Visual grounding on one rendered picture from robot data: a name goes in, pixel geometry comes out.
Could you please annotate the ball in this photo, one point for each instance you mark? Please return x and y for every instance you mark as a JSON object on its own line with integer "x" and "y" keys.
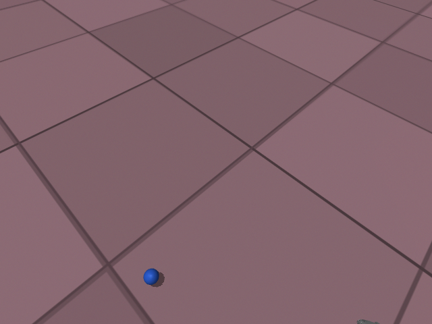
{"x": 151, "y": 276}

